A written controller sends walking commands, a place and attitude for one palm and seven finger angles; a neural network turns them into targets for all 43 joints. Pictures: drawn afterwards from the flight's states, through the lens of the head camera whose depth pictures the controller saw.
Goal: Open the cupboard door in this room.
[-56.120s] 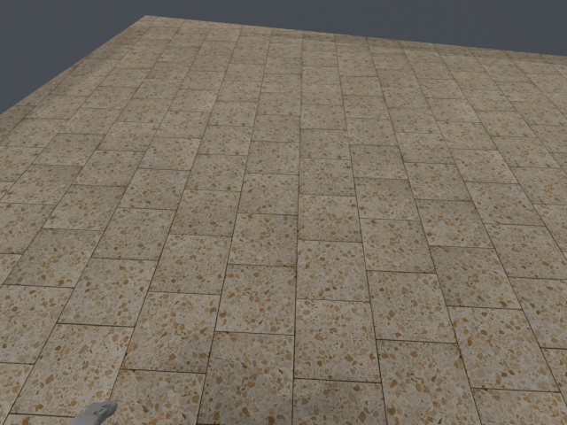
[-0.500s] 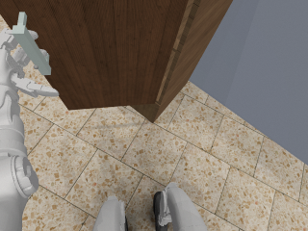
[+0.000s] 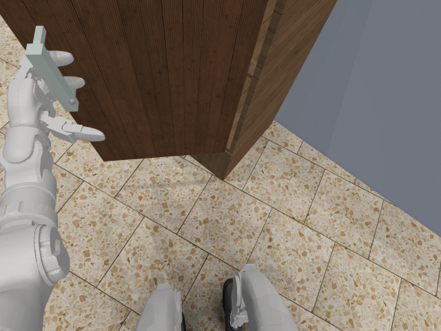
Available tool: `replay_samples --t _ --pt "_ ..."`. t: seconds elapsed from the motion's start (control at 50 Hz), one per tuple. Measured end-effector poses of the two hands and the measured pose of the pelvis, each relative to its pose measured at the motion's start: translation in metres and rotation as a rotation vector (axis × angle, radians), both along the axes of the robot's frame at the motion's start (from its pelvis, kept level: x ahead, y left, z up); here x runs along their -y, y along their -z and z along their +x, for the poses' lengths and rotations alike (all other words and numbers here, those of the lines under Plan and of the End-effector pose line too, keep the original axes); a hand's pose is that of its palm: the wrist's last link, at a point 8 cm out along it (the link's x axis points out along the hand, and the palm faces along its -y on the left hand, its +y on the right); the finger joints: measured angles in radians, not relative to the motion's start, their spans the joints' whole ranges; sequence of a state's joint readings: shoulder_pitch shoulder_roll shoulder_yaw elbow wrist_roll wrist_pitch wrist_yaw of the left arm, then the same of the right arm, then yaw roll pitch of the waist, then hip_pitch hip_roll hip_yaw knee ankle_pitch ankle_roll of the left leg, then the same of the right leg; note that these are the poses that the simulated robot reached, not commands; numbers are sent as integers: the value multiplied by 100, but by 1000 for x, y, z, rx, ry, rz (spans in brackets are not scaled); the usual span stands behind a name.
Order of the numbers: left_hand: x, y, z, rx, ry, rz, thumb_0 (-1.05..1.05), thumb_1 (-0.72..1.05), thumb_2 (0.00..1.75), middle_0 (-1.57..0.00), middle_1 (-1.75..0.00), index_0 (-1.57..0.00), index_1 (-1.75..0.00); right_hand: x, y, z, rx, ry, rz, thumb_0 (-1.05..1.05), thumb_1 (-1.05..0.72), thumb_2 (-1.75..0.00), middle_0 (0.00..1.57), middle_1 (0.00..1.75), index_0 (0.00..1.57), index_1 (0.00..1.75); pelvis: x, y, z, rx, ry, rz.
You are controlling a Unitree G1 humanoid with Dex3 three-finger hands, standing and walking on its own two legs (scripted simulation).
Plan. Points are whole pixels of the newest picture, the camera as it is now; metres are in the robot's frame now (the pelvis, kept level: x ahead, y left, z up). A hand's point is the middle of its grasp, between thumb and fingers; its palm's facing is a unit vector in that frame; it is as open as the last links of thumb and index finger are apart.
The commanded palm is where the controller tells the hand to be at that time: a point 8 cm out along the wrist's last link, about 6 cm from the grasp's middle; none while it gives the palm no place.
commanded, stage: slide the fingers in behind the handle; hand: left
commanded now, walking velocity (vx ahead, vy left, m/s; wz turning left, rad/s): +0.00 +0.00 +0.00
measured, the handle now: (57, 72) +0.55 +0.25 +0.05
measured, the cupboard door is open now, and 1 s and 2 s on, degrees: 46 46 80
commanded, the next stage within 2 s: close the thumb around the handle in 0.26 s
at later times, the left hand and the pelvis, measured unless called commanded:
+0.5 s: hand (71, 101) +0.50 +0.22 +0.04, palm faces +0.05 -1.00 -0.02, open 13.6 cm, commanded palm +0.47 +0.26 +0.04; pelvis +0.00 +0.00 +0.00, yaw +0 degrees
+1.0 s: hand (72, 100) +0.50 +0.22 +0.04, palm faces +0.05 -1.00 -0.02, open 5.6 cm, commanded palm +0.48 +0.25 +0.04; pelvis +0.00 +0.00 +0.00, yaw +0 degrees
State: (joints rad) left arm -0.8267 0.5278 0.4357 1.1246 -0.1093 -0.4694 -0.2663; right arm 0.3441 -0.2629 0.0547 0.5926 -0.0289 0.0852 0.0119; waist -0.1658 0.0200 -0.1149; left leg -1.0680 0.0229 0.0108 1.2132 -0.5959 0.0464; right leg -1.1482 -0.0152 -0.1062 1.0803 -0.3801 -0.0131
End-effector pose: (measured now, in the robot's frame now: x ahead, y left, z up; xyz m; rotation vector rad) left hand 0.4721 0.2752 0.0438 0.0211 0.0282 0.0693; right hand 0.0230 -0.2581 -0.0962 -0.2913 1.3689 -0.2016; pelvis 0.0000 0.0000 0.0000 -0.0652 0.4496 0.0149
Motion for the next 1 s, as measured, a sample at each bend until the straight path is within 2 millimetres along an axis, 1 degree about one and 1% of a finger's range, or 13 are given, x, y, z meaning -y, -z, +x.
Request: replay_samples --t 0.22,0.4,0.5,0.56,0.64,0.74,0.92,1.0 --pt "0 0 -2 3 5 4 -1 -50 30 -30 -120 -27 -120 7 0 -5 -11 -1 -7 1 -91 -90 20 30 20 30 5 1 -2 -1 0 4" --pt "0 -1 0 10 15 -1 -1 -50 30 -30 -120 -29 -120 10 -1 -5 -4 2 -20 1 -91 -90 20 30 20 30 5 1 -3 -5 2 4" --pt "-1 -1 0 6 17 1 -1 -42 33 -31 -121 -29 -120 9 -1 -5 -1 2 -18 1 -91 -90 20 30 20 30 4 1 -2 -5 3 3" --pt "0 -1 -1 5 14 -2 -1 -33 37 -31 -122 -29 -121 7 -1 -4 1 1 -13 1 -91 -90 20 30 20 30 3 1 -2 -4 3 3" --pt "-1 0 0 1 15 -3 -1 -15 45 -33 -124 -31 -123 5 0 -3 4 -1 -11 1 -91 -90 20 30 20 30 2 1 -2 -4 3 2" --pt "-2 3 3 -4 21 -2 0 10 55 -34 -126 -33 -126 2 0 -4 3 -2 -13 1 -91 -90 20 30 20 30 0 3 -2 -9 2 0" --pt "-1 2 5 5 19 -8 1 59 76 -38 -132 -37 -131 -2 1 -6 -12 5 -6 1 -91 -90 20 30 20 30 -3 2 0 -9 2 -4" --pt "-1 1 5 -2 16 0 1 74 83 -39 -133 -38 -133 -3 0 -6 -15 5 -4 1 -91 -90 20 30 20 30 -3 1 1 -10 1 -4"
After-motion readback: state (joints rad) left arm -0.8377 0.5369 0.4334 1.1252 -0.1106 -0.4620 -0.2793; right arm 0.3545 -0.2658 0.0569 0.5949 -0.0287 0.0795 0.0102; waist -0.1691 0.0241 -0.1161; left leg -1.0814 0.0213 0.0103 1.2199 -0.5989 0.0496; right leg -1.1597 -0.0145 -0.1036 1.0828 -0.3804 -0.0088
